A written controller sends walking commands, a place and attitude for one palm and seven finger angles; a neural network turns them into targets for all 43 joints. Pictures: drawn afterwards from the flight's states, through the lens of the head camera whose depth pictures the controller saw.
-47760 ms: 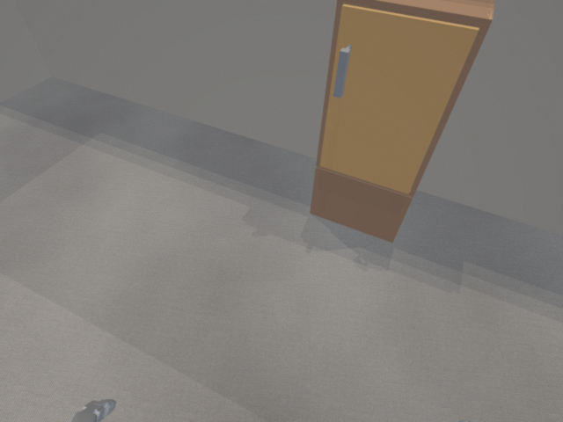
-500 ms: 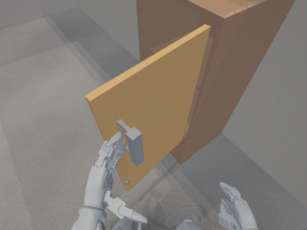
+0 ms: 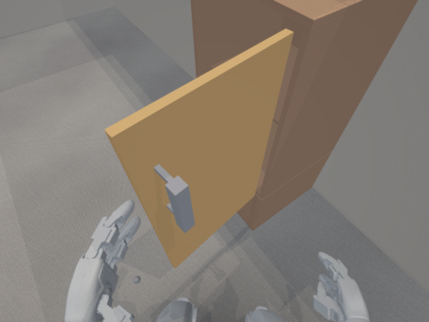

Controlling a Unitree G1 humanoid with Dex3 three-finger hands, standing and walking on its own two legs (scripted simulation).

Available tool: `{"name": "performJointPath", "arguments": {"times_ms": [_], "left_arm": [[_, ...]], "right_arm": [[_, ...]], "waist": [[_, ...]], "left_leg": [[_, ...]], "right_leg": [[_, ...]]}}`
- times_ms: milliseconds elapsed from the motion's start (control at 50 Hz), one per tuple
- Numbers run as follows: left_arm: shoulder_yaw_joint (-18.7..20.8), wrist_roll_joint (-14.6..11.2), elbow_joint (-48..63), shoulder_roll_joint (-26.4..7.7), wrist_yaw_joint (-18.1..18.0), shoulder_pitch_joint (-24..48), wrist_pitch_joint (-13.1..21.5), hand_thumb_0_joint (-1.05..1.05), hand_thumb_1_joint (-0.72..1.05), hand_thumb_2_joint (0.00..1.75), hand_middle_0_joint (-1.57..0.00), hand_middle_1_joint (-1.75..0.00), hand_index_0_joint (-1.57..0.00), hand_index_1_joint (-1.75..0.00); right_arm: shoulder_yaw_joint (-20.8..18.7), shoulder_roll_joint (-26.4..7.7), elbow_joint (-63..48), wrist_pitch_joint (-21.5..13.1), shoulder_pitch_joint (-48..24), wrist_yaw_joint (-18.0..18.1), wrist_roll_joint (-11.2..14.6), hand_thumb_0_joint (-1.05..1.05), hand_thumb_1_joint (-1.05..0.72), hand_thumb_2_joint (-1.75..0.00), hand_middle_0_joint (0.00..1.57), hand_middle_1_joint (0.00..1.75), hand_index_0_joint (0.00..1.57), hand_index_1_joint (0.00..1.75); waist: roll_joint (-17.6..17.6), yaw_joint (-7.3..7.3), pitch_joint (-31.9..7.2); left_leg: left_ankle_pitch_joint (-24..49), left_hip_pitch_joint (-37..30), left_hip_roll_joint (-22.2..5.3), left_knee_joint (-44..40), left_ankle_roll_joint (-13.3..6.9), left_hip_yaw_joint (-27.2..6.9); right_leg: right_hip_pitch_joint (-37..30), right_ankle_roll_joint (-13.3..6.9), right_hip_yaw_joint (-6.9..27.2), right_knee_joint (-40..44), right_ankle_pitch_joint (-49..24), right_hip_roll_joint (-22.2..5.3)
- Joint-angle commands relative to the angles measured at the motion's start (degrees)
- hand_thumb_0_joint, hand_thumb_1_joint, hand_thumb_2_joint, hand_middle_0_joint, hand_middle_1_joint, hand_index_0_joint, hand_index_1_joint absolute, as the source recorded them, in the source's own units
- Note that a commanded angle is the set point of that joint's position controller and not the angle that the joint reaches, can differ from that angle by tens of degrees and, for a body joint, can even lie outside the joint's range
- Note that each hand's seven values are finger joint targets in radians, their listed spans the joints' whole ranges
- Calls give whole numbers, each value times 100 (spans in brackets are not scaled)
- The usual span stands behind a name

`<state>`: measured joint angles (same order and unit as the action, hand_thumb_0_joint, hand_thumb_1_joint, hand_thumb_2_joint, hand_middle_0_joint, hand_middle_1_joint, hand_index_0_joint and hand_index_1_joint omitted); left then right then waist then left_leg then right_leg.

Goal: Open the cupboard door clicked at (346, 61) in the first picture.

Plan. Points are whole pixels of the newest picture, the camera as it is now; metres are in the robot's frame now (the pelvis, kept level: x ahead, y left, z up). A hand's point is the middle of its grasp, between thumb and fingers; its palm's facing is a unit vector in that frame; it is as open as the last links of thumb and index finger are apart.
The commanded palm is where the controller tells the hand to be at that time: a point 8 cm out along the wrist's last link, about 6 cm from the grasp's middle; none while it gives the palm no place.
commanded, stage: slide the hand sideways off the handle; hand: left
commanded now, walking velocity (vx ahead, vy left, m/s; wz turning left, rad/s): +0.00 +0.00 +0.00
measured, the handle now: (174, 199) +0.31 +0.10 +0.07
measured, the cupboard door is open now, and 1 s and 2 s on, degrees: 98 98 98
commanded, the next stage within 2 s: draw the hand back to the body in 0.08 s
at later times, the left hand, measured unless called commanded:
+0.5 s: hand (95, 275) +0.18 +0.17 +0.12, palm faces -0.03 -1.00 -0.04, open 16.3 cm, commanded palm +0.14 +0.23 +0.13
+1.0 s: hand (15, 247) +0.19 +0.24 +0.17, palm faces +0.26 -0.89 -0.37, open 13.7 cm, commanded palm +0.15 +0.29 +0.20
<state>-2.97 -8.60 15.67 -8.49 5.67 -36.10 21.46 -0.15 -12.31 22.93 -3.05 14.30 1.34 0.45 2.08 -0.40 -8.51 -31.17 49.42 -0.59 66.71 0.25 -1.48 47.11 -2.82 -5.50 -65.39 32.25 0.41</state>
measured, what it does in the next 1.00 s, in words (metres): rises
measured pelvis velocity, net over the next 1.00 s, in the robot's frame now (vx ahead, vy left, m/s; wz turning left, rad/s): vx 0.02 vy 0.04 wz -0.01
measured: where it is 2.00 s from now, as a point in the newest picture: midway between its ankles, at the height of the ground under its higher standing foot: outside the picture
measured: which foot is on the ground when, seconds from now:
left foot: down 0.00-1.00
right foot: down 0.00-1.00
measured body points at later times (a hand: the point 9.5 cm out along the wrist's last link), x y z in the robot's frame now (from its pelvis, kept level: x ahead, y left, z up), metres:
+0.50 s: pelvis -0.01 +0.02 +0.02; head +0.01 +0.01 +0.47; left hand +0.17 +0.22 +0.12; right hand +0.17 -0.20 -0.04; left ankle +0.01 +0.12 -0.65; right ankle +0.00 -0.09 -0.65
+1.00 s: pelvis +0.02 +0.04 +0.07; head +0.00 +0.02 +0.52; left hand +0.17 +0.29 +0.20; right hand +0.20 -0.18 +0.00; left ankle +0.01 +0.12 -0.65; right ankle +0.00 -0.09 -0.65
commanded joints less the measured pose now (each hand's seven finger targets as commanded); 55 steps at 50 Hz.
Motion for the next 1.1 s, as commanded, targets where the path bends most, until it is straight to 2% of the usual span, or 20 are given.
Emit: {"name": "performJointPath", "arguments": {"times_ms": [0,100,160,200,280,340,380,460,500,560,600,660,680,700,720,740,840,960,1020,1080], "left_arm": [[500,-205,1172,-536,273,-296,459,0,-50,30,-15,-30,-15,-30],[559,-470,1251,-523,532,-181,551,0,-50,30,-15,-30,-15,-30],[516,-493,1256,-510,569,-145,573,0,-50,30,-15,-30,-15,-30],[747,-490,1599,-843,512,99,524,0,-50,30,-15,-30,-15,-30],[811,-477,1955,-920,366,106,216,0,-50,30,-15,-30,-15,-30],[810,-562,1650,-778,320,5,-158,0,-50,30,-15,-30,-15,-30],[813,-587,1605,-744,332,-46,-367,0,-50,30,-15,-30,-15,-30],[991,-594,1779,-931,344,-113,-600,0,-50,30,-15,-30,-15,-30],[1023,-599,1985,-976,356,-36,-623,0,-50,30,-15,-30,-15,-30],[1203,-659,2107,-1083,355,10,-610,0,-50,30,-15,-30,-15,-30],[1254,-688,2261,-1104,377,59,-596,0,-43,33,-15,-30,-15,-30],[1376,-726,2351,-1165,415,39,-687,0,-32,37,-16,-30,-16,-30],[1650,140,2729,-2075,-354,-92,-1007,0,-29,39,-16,-30,-16,-30],[1387,227,2662,-1506,-672,-406,-1248,0,-26,40,-16,-30,-16,-30],[1363,285,2668,-1461,-825,-403,-1388,0,-22,42,-16,-30,-16,-30],[1153,381,2521,-1208,-931,-477,-1500,0,-18,43,-16,-30,-16,-30],[1490,585,2622,-1591,-1294,-164,-1671,0,-1,51,-17,-30,-17,-30],[1719,659,2719,-1736,-1448,267,-1669,0,20,60,-18,-30,-18,-30],[1995,635,2549,-1891,-1486,339,-1660,0,31,64,-18,-30,-18,-30],[2114,603,2422,-1853,-1458,492,-1637,0,41,69,-18,-30,-18,-30]], "right_arm": [[-263,-545,-929,-314,-325,106,50,0,-90,-90,20,30,20,30],[-256,-566,-924,-389,-362,168,72,0,-90,-90,20,30,20,30],[-257,-576,-925,-435,-382,183,70,0,-90,-90,20,30,20,30],[-255,-618,-983,-425,-373,215,92,0,-90,-90,20,30,20,30],[-195,-591,-1076,-415,-337,257,161,0,-90,-90,20,30,20,30],[-146,-593,-1070,-400,-376,288,214,0,-90,-90,20,30,20,30],[-125,-619,-1079,-420,-379,302,231,0,-90,-90,20,30,20,30],[-93,-637,-1070,-482,-358,320,226,0,-90,-90,20,30,20,30],[-66,-633,-1081,-529,-340,310,235,0,-90,-90,20,30,20,30],[-50,-639,-1013,-602,-312,311,243,0,-90,-90,20,30,20,30],[-28,-648,-986,-660,-302,292,251,0,-90,-90,20,30,20,30],[-26,-659,-912,-744,-289,277,266,0,-90,-90,20,30,20,30],[-42,-639,-944,-637,-289,448,189,0,-90,-90,20,30,20,30],[7,-515,-923,-590,-240,502,162,0,-90,-90,20,30,20,30],[10,-551,-895,-587,-275,501,161,0,-90,-90,20,30,20,30],[44,-505,-812,-549,-254,492,155,0,-90,-90,20,30,20,30],[48,-593,-659,-484,-371,553,106,0,-90,-90,20,30,20,30],[128,-620,-404,-631,-478,547,74,0,-90,-90,20,30,20,30],[116,-642,-255,-681,-577,528,55,0,-90,-90,20,30,20,30],[116,-631,-145,-684,-660,492,47,0,-90,-90,20,30,20,30]], "waist": [[-396,26,-936],[-359,68,-886],[-234,64,-855],[-52,10,-952],[228,-44,-992],[-120,20,-586],[-96,18,-453],[-134,-48,-474],[37,-54,-383],[41,-54,-277],[297,-87,-245],[324,-106,-376],[384,-410,-546],[362,-247,-281],[254,-248,-229],[340,-171,59],[-114,-166,60],[364,-208,227],[185,-271,257],[176,-273,475]], "left_leg": [[1317,-277,186,-648,-110,-5],[1157,-180,191,-541,-114,-12],[1060,-182,176,-519,-123,-21],[992,-366,159,-666,-141,-19],[1011,-821,163,-1050,-163,-45],[809,-845,145,-1274,-164,-87],[727,-963,134,-1443,-159,-107],[991,-1245,112,-1693,-163,-137],[993,-1399,98,-1850,-154,-158],[1097,-1555,69,-1974,-143,-192],[1193,-1696,56,-2085,-111,-222],[1507,-1914,49,-2158,-92,-239],[1592,-2022,-40,-2445,-121,-153],[1633,-2128,-16,-2491,-124,-82],[1615,-2106,-24,-2545,-109,-137],[1648,-2171,-51,-2589,-114,-108],[1983,-2679,-102,-2929,-153,-98],[2456,-3251,-153,-3463,-68,-216],[2604,-3425,-151,-3684,-51,-191],[2704,-3594,-169,-3890,-31,-140]], "right_leg": [[-998,221,708,1153,-1948,-39],[-868,240,774,1218,-1613,-60],[-698,215,753,1211,-1313,-43],[-714,153,709,1284,-937,7],[-899,123,548,1467,-845,69],[-962,170,495,1760,-588,89],[-990,179,411,1854,-528,94],[-1284,173,289,1903,-920,102],[-1295,164,196,1919,-973,127],[-1374,153,152,1988,-1111,164],[-1430,134,93,1971,-1215,177],[-1623,132,68,2010,-1529,177],[-1945,52,455,2359,-1617,-3],[-1919,79,408,2489,-1668,-32],[-1996,76,380,2554,-1634,-30],[-1976,100,342,2590,-1638,-44],[-2446,141,298,2963,-1929,-54],[-2881,134,273,3294,-2045,-76],[-3239,117,265,3522,-2209,-76],[-3373,136,263,3703,-2294,-65]]}}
